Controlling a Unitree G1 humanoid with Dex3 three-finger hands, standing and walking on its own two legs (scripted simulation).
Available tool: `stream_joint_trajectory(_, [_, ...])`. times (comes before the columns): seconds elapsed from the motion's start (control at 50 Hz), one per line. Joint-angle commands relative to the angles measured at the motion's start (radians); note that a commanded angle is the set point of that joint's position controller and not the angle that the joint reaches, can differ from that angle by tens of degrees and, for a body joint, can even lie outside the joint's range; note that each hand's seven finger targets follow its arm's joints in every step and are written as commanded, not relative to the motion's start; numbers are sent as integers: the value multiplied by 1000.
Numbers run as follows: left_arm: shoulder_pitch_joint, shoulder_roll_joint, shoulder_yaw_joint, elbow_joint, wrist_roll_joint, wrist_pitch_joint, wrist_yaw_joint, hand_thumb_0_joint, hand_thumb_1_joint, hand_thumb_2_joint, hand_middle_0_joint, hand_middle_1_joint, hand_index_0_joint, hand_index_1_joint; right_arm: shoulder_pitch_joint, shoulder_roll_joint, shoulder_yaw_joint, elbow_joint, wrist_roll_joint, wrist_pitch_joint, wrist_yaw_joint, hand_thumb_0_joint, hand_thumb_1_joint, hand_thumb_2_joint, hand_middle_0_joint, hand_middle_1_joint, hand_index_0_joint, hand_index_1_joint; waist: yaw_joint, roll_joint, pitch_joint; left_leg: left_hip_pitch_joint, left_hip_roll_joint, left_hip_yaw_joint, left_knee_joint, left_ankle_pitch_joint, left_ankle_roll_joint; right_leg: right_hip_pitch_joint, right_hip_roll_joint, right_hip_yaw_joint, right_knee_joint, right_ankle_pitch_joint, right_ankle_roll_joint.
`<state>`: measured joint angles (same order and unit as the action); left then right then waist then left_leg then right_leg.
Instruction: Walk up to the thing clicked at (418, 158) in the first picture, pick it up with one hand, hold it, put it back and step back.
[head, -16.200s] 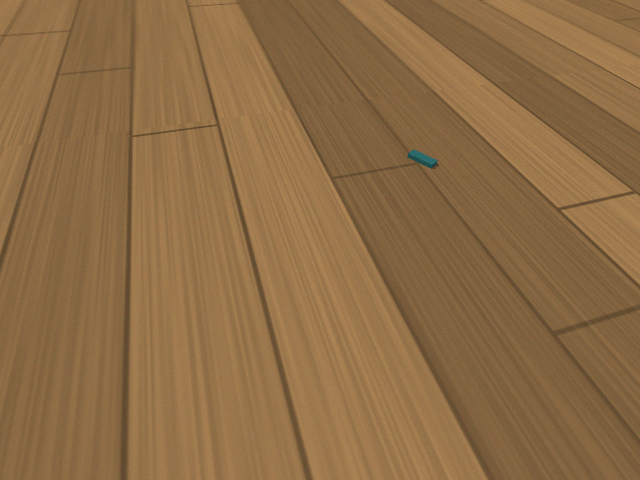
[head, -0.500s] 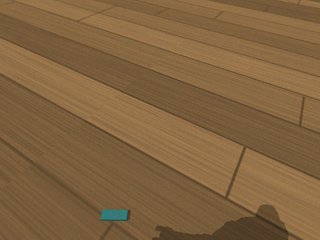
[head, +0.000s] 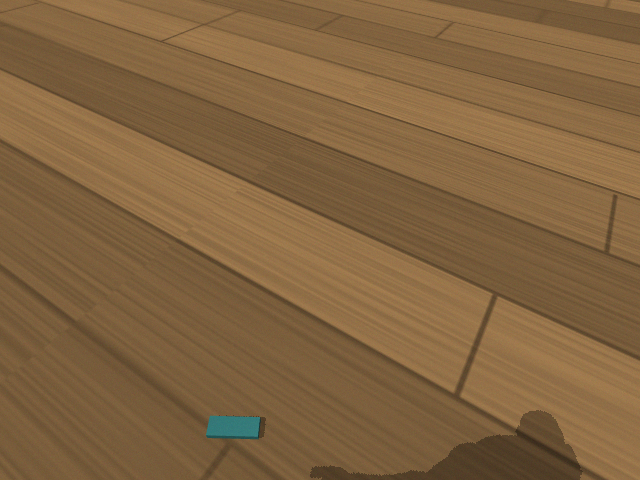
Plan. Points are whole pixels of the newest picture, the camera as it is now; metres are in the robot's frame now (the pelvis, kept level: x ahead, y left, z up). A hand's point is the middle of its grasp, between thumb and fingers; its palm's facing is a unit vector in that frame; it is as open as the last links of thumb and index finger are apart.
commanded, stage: walk up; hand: left
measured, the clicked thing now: (234, 427) +0.43 +0.24 -0.77
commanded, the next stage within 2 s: stand in 0.16 s
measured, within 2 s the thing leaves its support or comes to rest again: neither
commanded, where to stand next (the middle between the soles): +0.05 -0.01 m, yaw +2 degrees
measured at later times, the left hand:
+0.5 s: hand out of the picture +0.08 +0.26 -0.15, palm faces -0.02 -0.94 -0.35, open 7.3 cm
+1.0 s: hand out of the picture +0.07 +0.26 -0.15, palm faces -0.03 -0.94 -0.34, open 7.3 cm
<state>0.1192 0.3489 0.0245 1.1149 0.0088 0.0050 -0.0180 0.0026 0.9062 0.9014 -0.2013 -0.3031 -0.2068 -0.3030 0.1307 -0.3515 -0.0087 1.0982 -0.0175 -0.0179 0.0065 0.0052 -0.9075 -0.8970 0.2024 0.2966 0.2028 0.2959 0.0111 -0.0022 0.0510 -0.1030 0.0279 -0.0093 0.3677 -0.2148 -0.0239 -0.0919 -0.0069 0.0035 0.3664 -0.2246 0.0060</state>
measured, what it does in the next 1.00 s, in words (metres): stands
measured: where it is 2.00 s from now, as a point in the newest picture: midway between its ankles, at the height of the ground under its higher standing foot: outside the picture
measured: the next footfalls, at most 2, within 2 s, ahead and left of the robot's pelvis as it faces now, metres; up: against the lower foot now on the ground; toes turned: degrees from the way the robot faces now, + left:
none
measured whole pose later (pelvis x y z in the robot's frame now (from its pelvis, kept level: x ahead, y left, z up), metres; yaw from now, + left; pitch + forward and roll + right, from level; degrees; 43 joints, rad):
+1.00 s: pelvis -0.01 +0.00 +0.00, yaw +0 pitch -2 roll +0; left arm 0.11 0.35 0.00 1.14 0.01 -0.01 -0.01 0.00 0.91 0.90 -0.20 -0.30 -0.21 -0.30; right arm 0.11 -0.35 0.00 1.15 -0.01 -0.01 0.01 0.00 -0.91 -0.90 0.20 0.30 0.20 0.30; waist 0.00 0.00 0.05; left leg -0.10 0.02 -0.01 0.31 -0.17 -0.02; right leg -0.10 -0.01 0.01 0.31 -0.18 0.01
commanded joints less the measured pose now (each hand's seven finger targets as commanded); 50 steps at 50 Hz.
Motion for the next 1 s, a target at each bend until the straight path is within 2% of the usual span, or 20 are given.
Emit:
stream_joint_trajectory(0.0, [-61,213,39,-65,0,-29,14,0,900,900,-200,-300,-200,-300,-42,-214,-38,-66,4,-30,-17,0,-900,-900,200,300,200,300,-7,10,-53,-15,83,-78,-67,138,59,-1,-91,82,-65,123,-40])
stream_joint_trajectory(0.12, [-60,212,39,-65,2,-28,15,0,900,900,-200,-300,-200,-300,-43,-215,-41,-62,5,-31,-19,0,-900,-900,200,300,200,300,-9,7,-64,-10,80,-72,-64,161,58,8,-95,78,-64,163,-38])
stream_joint_trajectory(0.14, [-70,213,30,-58,-4,-33,20,0,900,900,-200,-300,-200,-300,-71,-214,-34,-57,9,-27,-20,0,-900,-900,200,300,200,300,-7,29,-30,-12,95,-79,-71,235,43,-12,-116,93,-74,226,-33])
stream_joint_trajectory(0.16, [-60,210,28,-57,-7,-36,20,0,900,900,-200,-300,-200,-300,-68,-212,-32,-56,10,-25,-20,0,-900,-900,200,300,200,300,-6,28,-45,5,100,-76,-62,262,44,-3,-119,93,-77,260,-30])
stream_joint_trajectory(0.22, [-58,215,27,-50,-4,-37,24,0,900,900,-200,-300,-200,-300,-62,-214,-31,-47,13,-21,-20,0,-900,-900,200,300,200,300,-9,10,-73,23,102,-76,-68,274,42,19,-117,83,-75,278,-26])
stream_joint_trajectory(0.32, [-65,217,21,-44,-2,-39,26,0,900,900,-200,-300,-200,-300,-65,-210,-28,-37,12,-15,-17,0,-900,-900,200,300,200,300,-14,-13,-102,47,106,-69,-71,245,42,12,-117,80,-87,247,-23])
stream_joint_trajectory(0.4, [-61,215,15,-38,-5,-39,28,0,900,900,-200,-300,-200,-300,-73,-216,-28,-29,10,-12,-14,0,-900,-900,200,300,200,300,-13,2,-85,31,101,-74,-85,213,38,2,-117,82,-97,217,-23])
stream_joint_trajectory(0.46, [-62,218,14,-34,-4,-40,27,0,900,900,-200,-300,-200,-300,-78,-210,-26,-24,11,-10,-11,0,-900,-900,200,300,200,300,-12,-6,-61,20,98,-74,-93,154,38,-22,-116,88,-114,161,-20])
stream_joint_trajectory(0.48, [-69,222,15,-34,-3,-38,27,0,900,900,-200,-300,-200,-300,-65,-207,-25,-22,9,-10,-11,0,-900,-900,200,300,200,300,-20,-3,-53,2,97,-74,-105,122,36,-20,-115,88,-114,134,-19])
stream_joint_trajectory(0.5, [-66,221,15,-35,-4,-37,27,0,900,900,-200,-300,-200,-300,-71,-211,-27,-21,8,-10,-10,0,-900,-900,200,300,200,300,-14,2,-52,-7,98,-79,-110,102,38,-19,-112,85,-116,109,-19])
stream_joint_trajectory(0.54, [-68,221,14,-37,-2,-39,26,0,900,900,-200,-300,-200,-300,-75,-212,-29,-19,7,-12,-10,0,-900,-900,200,300,200,300,-14,-8,-56,11,101,-79,-102,132,39,-32,-118,92,-114,129,-23])
stream_joint_trajectory(0.7, [-57,220,14,-38,-1,-40,26,0,900,900,-200,-300,-200,-300,-65,-211,-30,-13,8,-13,-9,0,-900,-900,200,300,200,300,-13,6,-79,6,101,-80,-100,137,41,-13,-118,87,-105,148,-23])
stream_joint_trajectory(0.76, [-50,216,10,-41,-4,-42,26,0,900,900,-200,-300,-200,-300,-66,-213,-29,-12,9,-17,-10,0,-900,-900,200,300,200,300,-8,10,-102,32,108,-79,-90,227,41,3,-122,87,-90,221,-24])
stream_joint_trajectory(0.82, [-44,214,9,-36,-4,-41,27,0,900,900,-200,-300,-200,-300,-63,-215,-29,-9,10,-17,-13,0,-900,-900,200,300,200,300,-9,10,-95,27,105,-74,-86,234,41,6,-125,86,-91,240,-23])
stream_joint_trajectory(0.84, [-53,221,12,-36,-4,-39,27,0,900,900,-200,-300,-200,-300,-58,-211,-29,-10,9,-15,-14,0,-900,-900,200,300,200,300,-14,7,-96,17,104,-75,-93,216,39,8,-122,82,-86,211,-27])
stream_joint_trajectory(0.98, [-45,218,10,-34,-4,-39,29,0,900,900,-200,-300,-200,-300,-57,-214,-30,-11,10,-11,-11,0,-900,-900,200,300,200,300,-12,-2,-64,12,100,-78,-95,174,38,-15,-120,85,-105,171,-25])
